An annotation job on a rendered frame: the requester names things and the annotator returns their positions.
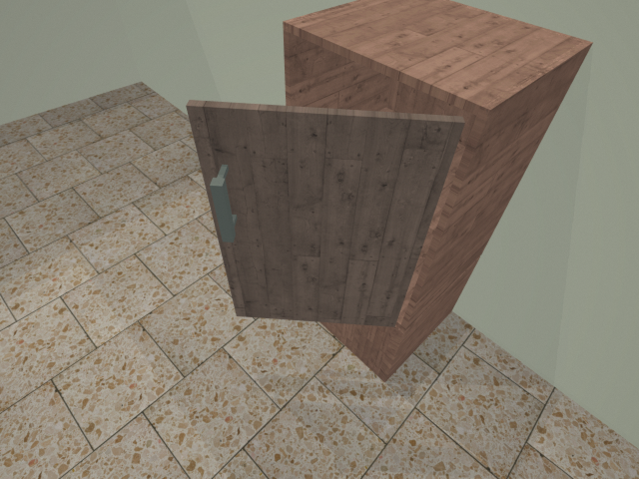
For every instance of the handle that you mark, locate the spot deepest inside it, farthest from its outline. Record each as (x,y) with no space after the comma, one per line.
(226,220)

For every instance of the cupboard door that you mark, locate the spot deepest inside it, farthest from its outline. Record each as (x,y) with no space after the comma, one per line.
(333,206)

